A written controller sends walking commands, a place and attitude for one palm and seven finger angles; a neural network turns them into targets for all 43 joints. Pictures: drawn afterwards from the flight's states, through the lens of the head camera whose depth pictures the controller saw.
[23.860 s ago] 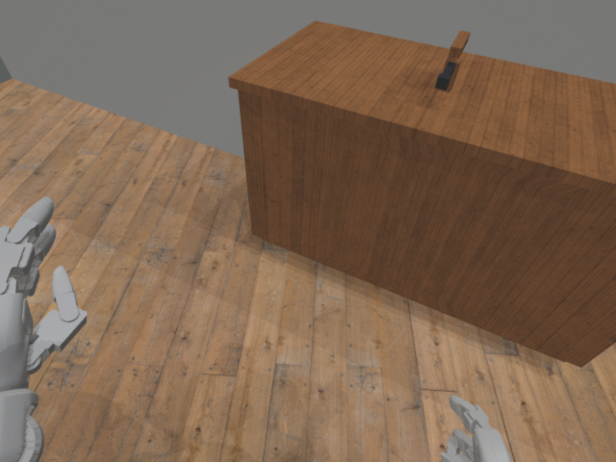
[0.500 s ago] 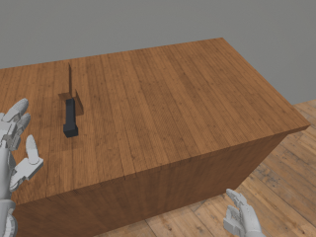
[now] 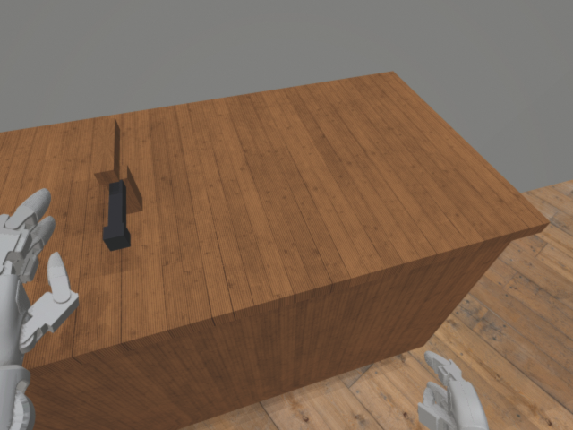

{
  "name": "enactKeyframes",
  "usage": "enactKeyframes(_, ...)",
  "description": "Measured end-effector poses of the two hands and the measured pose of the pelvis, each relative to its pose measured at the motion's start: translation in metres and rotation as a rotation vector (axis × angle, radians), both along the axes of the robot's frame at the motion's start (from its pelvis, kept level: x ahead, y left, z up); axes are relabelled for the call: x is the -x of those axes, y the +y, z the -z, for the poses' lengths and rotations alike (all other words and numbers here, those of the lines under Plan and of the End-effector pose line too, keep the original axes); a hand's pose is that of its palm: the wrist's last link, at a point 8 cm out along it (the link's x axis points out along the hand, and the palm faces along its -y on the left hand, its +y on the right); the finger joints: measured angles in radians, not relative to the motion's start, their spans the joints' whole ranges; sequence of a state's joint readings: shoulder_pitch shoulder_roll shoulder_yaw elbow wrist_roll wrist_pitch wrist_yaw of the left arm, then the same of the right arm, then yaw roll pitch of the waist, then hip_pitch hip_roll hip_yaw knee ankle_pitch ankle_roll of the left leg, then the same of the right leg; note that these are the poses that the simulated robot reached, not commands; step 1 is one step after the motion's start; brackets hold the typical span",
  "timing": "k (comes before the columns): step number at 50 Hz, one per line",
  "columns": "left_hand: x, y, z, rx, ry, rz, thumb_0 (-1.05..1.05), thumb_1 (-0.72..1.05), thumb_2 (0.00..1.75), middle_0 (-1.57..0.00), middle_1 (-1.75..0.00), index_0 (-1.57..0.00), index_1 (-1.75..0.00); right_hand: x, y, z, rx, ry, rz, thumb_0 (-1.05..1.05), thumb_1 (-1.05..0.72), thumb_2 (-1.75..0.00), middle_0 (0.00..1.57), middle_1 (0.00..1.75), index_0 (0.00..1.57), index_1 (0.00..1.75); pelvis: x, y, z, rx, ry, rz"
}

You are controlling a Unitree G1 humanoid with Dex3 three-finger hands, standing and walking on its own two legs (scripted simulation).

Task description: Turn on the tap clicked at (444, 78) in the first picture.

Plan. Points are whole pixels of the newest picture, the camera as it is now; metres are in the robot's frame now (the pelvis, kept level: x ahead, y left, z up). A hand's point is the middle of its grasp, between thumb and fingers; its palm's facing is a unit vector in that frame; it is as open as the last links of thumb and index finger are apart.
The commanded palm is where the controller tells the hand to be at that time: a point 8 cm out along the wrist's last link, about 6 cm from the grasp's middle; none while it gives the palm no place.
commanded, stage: look again from close up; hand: left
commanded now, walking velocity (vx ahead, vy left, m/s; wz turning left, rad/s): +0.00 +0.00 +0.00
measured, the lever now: (117, 236) +0.35 +0.28 +0.07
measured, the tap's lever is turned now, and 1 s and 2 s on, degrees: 0 0 0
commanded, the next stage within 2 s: shuffle to correct the standing spot in 0.34 s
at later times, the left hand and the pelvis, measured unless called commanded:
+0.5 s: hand (23, 293) +0.22 +0.30 +0.15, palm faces +0.39 -0.84 -0.38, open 7.4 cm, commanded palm +0.15 +0.31 +0.17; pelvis -0.01 +0.02 -0.01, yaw +2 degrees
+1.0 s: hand (71, 320) +0.19 +0.23 +0.16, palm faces +0.34 -0.88 -0.33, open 7.4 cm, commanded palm +0.13 +0.26 +0.17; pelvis -0.03 -0.02 -0.01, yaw -1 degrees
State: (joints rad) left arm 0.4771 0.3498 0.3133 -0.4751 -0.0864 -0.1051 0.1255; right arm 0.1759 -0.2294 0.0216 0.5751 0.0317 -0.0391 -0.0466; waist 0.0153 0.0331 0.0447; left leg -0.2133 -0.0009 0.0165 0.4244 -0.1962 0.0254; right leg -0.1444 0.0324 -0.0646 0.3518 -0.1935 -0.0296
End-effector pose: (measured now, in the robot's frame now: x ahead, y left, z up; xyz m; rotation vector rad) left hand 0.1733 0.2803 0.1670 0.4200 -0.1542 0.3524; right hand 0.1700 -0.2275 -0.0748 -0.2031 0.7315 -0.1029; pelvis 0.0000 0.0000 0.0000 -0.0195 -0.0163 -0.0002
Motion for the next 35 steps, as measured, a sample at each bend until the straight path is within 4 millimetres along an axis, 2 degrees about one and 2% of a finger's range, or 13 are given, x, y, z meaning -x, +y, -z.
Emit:
enactKeyframes(2,0.000,0.000,0.000,0.002,0.000,0.000,0.01,0.89,0.90,-0.21,-0.30,-0.21,-0.30,0.001,0.001,0.001,-0.001,0.003,-0.001,0.01,-0.91,-0.90,0.20,0.30,0.20,0.30,0.000,0.001,0.000,0.000,0.000,0.000)
enactKeyframes(3,-0.003,0.001,-0.006,-0.032,-0.017,0.018,0.01,0.89,0.90,-0.21,-0.30,-0.21,-0.30,0.002,0.004,0.000,0.012,0.005,-0.011,0.01,-0.91,-0.90,0.20,0.30,0.20,0.30,0.002,0.000,0.001,0.002,-0.004,-0.014)
enactKeyframes(7,-0.021,0.028,-0.052,-0.237,-0.226,0.002,0.01,0.88,0.90,-0.22,-0.30,-0.22,-0.30,0.008,0.013,0.002,0.034,0.025,-0.099,0.01,-0.91,-0.90,0.20,0.30,0.20,0.30,0.007,-0.007,0.004,-0.002,0.017,-0.020)
enactKeyframes(9,-0.027,0.039,-0.063,-0.247,-0.300,-0.028,0.01,0.88,0.90,-0.22,-0.30,-0.22,-0.30,0.010,0.013,0.001,0.032,0.026,-0.109,0.01,-0.91,-0.90,0.20,0.30,0.20,0.30,0.007,-0.007,0.005,-0.001,0.035,-0.005)
enactKeyframes(12,-0.029,0.036,-0.053,-0.179,-0.303,-0.001,0.01,0.89,0.90,-0.21,-0.30,-0.21,-0.30,0.014,0.007,-0.002,0.018,-0.003,-0.094,0.01,-0.91,-0.90,0.20,0.30,0.21,0.30,0.002,0.001,0.007,0.004,0.051,0.007)
enactKeyframes(17,-0.017,0.014,-0.003,-0.048,-0.131,0.118,0.01,0.89,0.90,-0.21,-0.30,-0.21,-0.30,0.024,0.001,0.000,0.034,0.010,-0.058,0.01,-0.91,-0.90,0.20,0.30,0.21,0.30,-0.004,0.015,0.008,-0.004,0.048,0.009)
enactKeyframes(19,-0.011,0.018,0.010,-0.038,-0.086,0.125,0.01,0.89,0.90,-0.21,-0.30,-0.21,-0.30,0.027,0.002,0.001,0.056,0.042,-0.057,0.01,-0.91,-0.90,0.20,0.30,0.20,0.30,-0.003,0.017,0.008,-0.007,0.046,0.000)
enactKeyframes(21,-0.008,0.031,0.016,-0.044,-0.074,0.100,0.01,0.88,0.90,-0.22,-0.30,-0.22,-0.30,0.029,0.005,0.001,0.076,0.070,-0.067,0.01,-0.91,-0.90,0.20,0.30,0.20,0.30,-0.001,0.018,0.008,-0.006,0.045,-0.013)
enactKeyframes(24,-0.005,0.053,0.012,-0.059,-0.106,0.038,0.01,0.88,0.90,-0.22,-0.30,-0.22,-0.30,0.026,0.013,0.001,0.088,0.085,-0.100,0.01,-0.91,-0.90,0.20,0.30,0.20,0.30,0.004,0.021,0.009,-0.002,0.043,-0.028)
enactKeyframes(27,0.000,0.062,-0.001,-0.069,-0.180,0.007,0.01,0.88,0.90,-0.22,-0.30,-0.22,-0.30,0.020,0.026,0.000,0.076,0.064,-0.134,0.01,-0.91,-0.90,0.20,0.30,0.20,0.30,0.009,0.025,0.009,-0.005,0.041,-0.029)
enactKeyframes(31,0.007,0.051,-0.017,-0.084,-0.263,0.040,0.01,0.89,0.90,-0.21,-0.30,-0.21,-0.30,0.011,0.045,-0.002,0.031,0.007,-0.161,0.01,-0.91,-0.90,0.20,0.30,0.20,0.30,0.015,0.028,0.010,-0.024,0.037,-0.005)
enactKeyframes(35,0.007,0.037,-0.020,-0.086,-0.264,0.077,0.01,0.89,0.90,-0.21,-0.30,-0.21,-0.30,0.009,0.057,-0.005,-0.024,-0.041,-0.164,0.01,-0.91,-0.90,0.20,0.30,0.21,0.30,0.023,0.024,0.009,-0.029,0.033,0.010)
